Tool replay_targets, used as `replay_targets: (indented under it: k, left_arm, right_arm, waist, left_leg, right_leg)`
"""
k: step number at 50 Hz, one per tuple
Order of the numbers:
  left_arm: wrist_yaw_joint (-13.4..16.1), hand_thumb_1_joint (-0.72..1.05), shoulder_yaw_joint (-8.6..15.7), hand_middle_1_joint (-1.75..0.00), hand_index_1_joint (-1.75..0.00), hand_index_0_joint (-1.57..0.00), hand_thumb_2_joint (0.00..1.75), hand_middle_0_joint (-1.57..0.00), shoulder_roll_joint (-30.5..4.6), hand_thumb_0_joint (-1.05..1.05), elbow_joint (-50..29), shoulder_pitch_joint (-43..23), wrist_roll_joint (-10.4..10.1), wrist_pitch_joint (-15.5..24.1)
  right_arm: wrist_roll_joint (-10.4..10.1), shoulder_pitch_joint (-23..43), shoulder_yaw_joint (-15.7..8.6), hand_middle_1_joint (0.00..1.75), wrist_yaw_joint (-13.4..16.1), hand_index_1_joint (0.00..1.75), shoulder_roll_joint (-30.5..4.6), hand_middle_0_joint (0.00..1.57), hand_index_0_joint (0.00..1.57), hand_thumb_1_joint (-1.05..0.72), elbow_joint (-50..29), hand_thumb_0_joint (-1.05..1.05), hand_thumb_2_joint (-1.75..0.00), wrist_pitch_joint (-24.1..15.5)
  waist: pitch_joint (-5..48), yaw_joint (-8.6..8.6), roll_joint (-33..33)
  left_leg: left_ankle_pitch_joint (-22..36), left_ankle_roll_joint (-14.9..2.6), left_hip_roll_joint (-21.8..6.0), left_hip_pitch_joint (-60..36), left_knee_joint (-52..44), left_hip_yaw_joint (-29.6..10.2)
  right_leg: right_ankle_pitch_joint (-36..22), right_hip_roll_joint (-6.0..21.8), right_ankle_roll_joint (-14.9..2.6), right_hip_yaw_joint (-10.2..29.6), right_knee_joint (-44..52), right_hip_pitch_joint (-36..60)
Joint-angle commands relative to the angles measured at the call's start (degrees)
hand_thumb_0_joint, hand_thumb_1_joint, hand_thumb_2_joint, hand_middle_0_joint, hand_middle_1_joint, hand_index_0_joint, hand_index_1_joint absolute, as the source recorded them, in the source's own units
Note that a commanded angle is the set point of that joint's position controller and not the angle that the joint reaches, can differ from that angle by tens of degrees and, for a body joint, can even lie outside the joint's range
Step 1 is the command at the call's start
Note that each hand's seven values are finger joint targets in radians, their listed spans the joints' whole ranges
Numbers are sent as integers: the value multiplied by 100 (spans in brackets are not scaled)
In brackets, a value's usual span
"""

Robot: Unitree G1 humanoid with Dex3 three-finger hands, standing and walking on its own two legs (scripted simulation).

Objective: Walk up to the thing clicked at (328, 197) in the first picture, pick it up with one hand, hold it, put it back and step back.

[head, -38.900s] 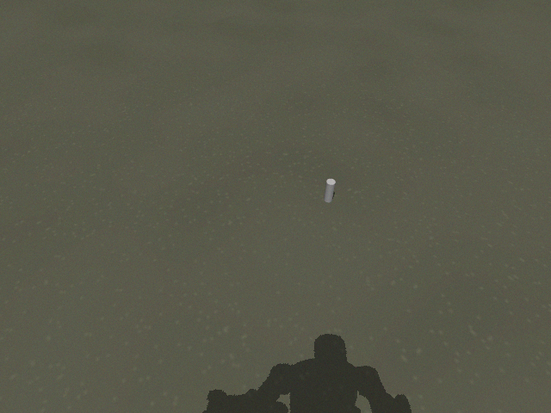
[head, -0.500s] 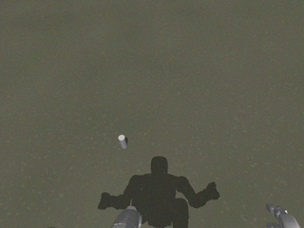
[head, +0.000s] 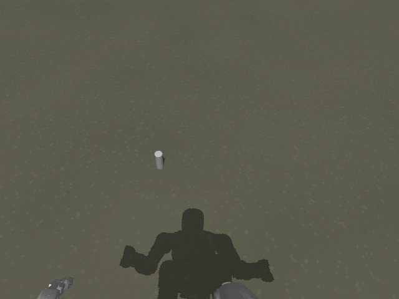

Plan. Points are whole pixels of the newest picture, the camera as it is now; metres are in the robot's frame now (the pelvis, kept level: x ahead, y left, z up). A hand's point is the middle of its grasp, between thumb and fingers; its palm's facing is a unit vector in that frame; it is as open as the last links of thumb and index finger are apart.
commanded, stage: step back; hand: left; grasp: from the side
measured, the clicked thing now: (159, 160) +0.87 +0.22 -0.70
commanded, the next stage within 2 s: stand in 1.34 s
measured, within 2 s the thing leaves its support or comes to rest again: neither
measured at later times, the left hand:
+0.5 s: hand out of the picture -0.08 +0.24 -0.12, palm faces +0.04 -0.89 -0.46, open 7.4 cm
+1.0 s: hand out of the picture -0.07 +0.21 -0.14, palm faces +0.07 -0.92 -0.39, open 7.4 cm
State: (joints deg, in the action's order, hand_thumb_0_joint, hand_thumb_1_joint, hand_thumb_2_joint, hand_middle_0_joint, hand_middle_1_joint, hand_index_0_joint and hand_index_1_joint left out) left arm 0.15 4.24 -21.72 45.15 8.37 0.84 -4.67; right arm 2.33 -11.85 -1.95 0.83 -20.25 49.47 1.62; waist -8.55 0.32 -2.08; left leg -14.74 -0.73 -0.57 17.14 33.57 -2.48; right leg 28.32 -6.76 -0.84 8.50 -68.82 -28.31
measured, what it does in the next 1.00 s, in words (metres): walks backwards: right foot, then left foot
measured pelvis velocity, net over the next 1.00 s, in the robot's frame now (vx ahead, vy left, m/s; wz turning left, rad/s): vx -0.12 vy -0.06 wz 0.06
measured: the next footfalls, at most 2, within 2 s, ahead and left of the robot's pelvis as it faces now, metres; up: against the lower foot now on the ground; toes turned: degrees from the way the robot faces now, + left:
right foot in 0.18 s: -0.04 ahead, -0.16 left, +0.00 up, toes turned +1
left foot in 0.54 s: -0.12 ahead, +0.10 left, +0.00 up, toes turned +0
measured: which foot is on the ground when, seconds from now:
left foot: down 0.00-0.22, up 0.24-0.52, down 0.54-0.86, up 0.88-1.00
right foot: up 0.00-0.16, down 0.18-1.00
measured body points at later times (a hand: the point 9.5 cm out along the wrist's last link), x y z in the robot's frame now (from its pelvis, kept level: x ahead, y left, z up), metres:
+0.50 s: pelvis -0.14 -0.04 +0.00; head -0.12 -0.07 +0.44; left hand -0.09 +0.29 -0.09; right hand -0.09 -0.36 -0.15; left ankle -0.16 +0.10 -0.71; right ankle -0.13 -0.15 -0.73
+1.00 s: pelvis -0.12 -0.06 +0.00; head -0.10 -0.08 +0.45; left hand -0.07 +0.25 -0.11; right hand -0.03 -0.38 -0.13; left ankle -0.13 +0.09 -0.69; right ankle -0.08 -0.16 -0.73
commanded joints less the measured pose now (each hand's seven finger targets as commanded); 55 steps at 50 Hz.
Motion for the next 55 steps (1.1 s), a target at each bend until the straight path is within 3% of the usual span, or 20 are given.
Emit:
replay_targets:
  k: [1, 6, 8, 10, 11, 12, 16, 22, 25, 27, 28, 30, 31, 35, 41, 43, 44, 45, 48, 55]
  left_arm:
    - [88, 90, 335, -30, -30, -20, 90, -20, -987, 0, -329, 174, 33, 201]
    - [78, 90, 261, -30, -30, -20, 90, -20, -980, 0, -60, 426, 25, 379]
    - [71, 90, 271, -30, -30, -20, 90, -20, -966, 0, 328, 1003, 51, 434]
    - [88, 90, 438, -30, -30, -20, 90, -20, -1555, 0, 385, 996, 204, 507]
    - [71, 90, 572, -30, -30, -20, 90, -20, -2136, 0, 151, 611, 208, 472]
    - [98, 90, 584, -30, -30, -20, 90, -20, -2347, 0, 5, 168, 237, 482]
    - [134, 90, 378, -30, -30, -20, 90, -20, -1385, 0, 6, -362, 175, 589]
    - [63, 90, 492, -30, -30, -20, 90, -20, -1519, 0, 217, 558, 217, 673]
    - [9, 90, 462, -30, -30, -20, 90, -20, -1628, 0, 248, 487, 175, 610]
    - [-16, 90, 338, -30, -30, -20, 90, -20, -1467, 0, 200, 283, 135, 563]
    - [-20, 90, 240, -30, -30, -20, 90, -20, -1234, 0, 161, 301, 121, 567]
    - [-18, 90, 232, -30, -30, -20, 90, -20, -1141, 0, 97, -160, 17, 595]
    - [-20, 90, 311, -30, -30, -20, 90, -20, -1490, 0, 124, -262, 81, 617]
    - [-137, 90, 247, -30, -30, -20, 90, -20, -1201, 0, 347, 126, 45, 738]
    - [-8, 90, 302, -30, -30, -20, 90, -20, -1150, 0, 866, 1042, 74, 876]
    - [84, 90, 481, -30, -30, -20, 90, -20, -1916, 0, 739, 1150, 175, 938]
    - [76, 90, 478, -30, -30, -20, 90, -20, -2043, 0, 586, 672, 164, 909]
    - [75, 90, 464, -30, -30, -20, 90, -20, -1982, 0, 510, 361, 143, 899]
    - [96, 90, 305, -30, -30, -20, 90, -20, -1451, 0, 504, 193, 52, 980]
    - [112, 90, 224, -30, -30, -20, 90, -20, -1469, 0, 519, -25, 26, 886]
  right_arm:
    - [-17, 211, -450, 30, 115, 30, -1439, 20, 20, -90, -570, 0, -90, -147]
    - [-5, 165, -479, 30, 40, 30, -1612, 20, 20, -90, -612, 0, -90, -11]
    - [-84, 492, -499, 30, 21, 30, -1759, 20, 20, -90, -650, 0, -90, 84]
    - [-160, 483, -318, 30, 0, 30, -1177, 20, 20, -90, -731, 0, -90, 106]
    - [-156, 695, -329, 30, 88, 30, -1106, 20, 20, -90, -881, 0, -90, 82]
    - [-136, 794, -475, 30, 139, 30, -1420, 20, 20, -90, -748, 0, -90, 104]
    - [-173, 157, -374, 30, 49, 30, -1256, 20, 20, -90, -222, 0, -90, 36]
    - [-35, 388, -358, 30, -90, 30, -1284, 20, 20, -90, -209, 0, -90, -160]
    - [-11, 240, -398, 30, -147, 30, -1247, 20, 20, -90, -44, 0, -90, -273]
    - [-23, -350, -450, 30, -151, 30, -1164, 20, 20, -90, 246, 0, -90, -340]
    - [-3, -545, -523, 30, -132, 30, -1262, 20, 20, -90, 331, 0, -90, -372]
    - [48, -674, -683, 30, -111, 30, -2175, 20, 20, -90, 254, 0, -90, -388]
    - [-12, -479, -701, 30, -118, 30, -2193, 20, 20, -90, 216, 0, -90, -394]
    - [14, -271, -534, 30, -124, 30, -1568, 20, 20, -90, 151, 0, -90, -464]
    - [-97, 166, -376, 30, -143, 30, -1173, 20, 20, -90, -37, 0, -90, -265]
    - [-118, -101, -213, 30, -103, 30, -697, 20, 20, -90, -168, 0, -90, -216]
    - [-74, -202, -387, 30, -32, 30, -1247, 20, 20, -90, 16, 0, -90, -161]
    - [-82, -296, -473, 30, -29, 30, -1438, 20, 20, -90, 102, 0, -90, -173]
    - [-120, -466, -404, 30, -72, 30, -1225, 20, 20, -90, 343, 0, -90, -196]
    - [-85, -256, -359, 30, -95, 30, -1083, 20, 20, -90, 415, 0, -90, -193]
  waist:
    - [801, -32, 1051]
    - [1408, -178, 1586]
    - [1630, 155, 1481]
    - [1215, 134, -97]
    - [925, 289, -912]
    - [535, 385, -1208]
    - [227, -145, -418]
    - [587, 471, -968]
    - [582, 375, -1002]
    - [770, 43, -640]
    - [932, -65, -223]
    - [534, -361, 1170]
    - [96, -312, 894]
    - [137, -131, 967]
    - [729, 362, 725]
    - [798, 358, -881]
    - [593, 285, -257]
    - [214, 132, -309]
    - [339, 4, -98]
    - [850, -2, -786]
  left_leg:
    - [2353, -1241, -1177, -959, -710, -980]
    - [1902, -1188, -1188, -1332, -326, -856]
    - [1299, -960, -1083, -722, 38, -640]
    - [-639, -334, -26, 1220, 1277, -404]
    - [-1891, 12, 534, 1550, 2046, -490]
    - [-1968, 123, 243, 998, 2907, -875]
    - [-772, 126, 600, 1153, 3204, -767]
    - [-1445, 249, 139, 1466, 1103, -283]
    - [-1627, 76, 66, 390, -187, 110]
    - [-374, -65, 336, -757, -1343, 426]
    - [-134, -171, 98, -1485, -1382, -81]
    - [-3125, -1294, -1886, -1236, -2201, -3325]
    - [-3455, -1557, -2068, -382, -2376, -3313]
    - [-1133, -1061, -1218, -801, -1781, -1593]
    - [-582, -524, -541, 701, 96, -351]
    - [-1918, -75, 471, 1914, 2130, -99]
    - [-1984, -31, 108, 1317, 2367, -597]
    - [-1947, -52, -60, 1288, 2511, -559]
    - [-1142, -24, -124, 1017, 2187, -665]
    - [-711, 98, -122, -96, 421, 264]
  right_leg:
    - [101, 206, 240, -16, 502, -94]
    - [-39, 527, 227, -717, 3065, 811]
    - [-1096, 503, 57, -997, 4571, 1840]
    - [-998, 1412, -274, 1024, 4894, 2400]
    - [-538, 2647, -1071, 2140, 5119, 1249]
    - [32, 3203, -1594, 2915, 5514, -10]
    - [-1119, 1788, -788, 421, 4788, 707]
    - [1262, 2151, -1012, 1102, 5105, 2341]
    - [575, 2262, -1043, 821, 4965, 1766]
    - [-232, 1829, -679, 84, 4342, 1405]
    - [-535, 1594, -465, -199, 3773, 863]
    - [465, 671, 16, -1023, 1893, -803]
    - [386, 971, -41, -539, 1459, -508]
    - [-277, 953, -67, -775, 2207, -251]
    - [-1497, 537, -4, -1081, 4337, 2679]
    - [370, 2662, -690, 2420, 5644, 2736]
    - [1181, 3093, -1168, 2776, 5707, 1760]
    - [1059, 3107, -1443, 2628, 5638, 1347]
    - [-923, 2245, -853, 929, 5184, 1449]
    - [-2954, 2067, -843, -32, 4323, 1226]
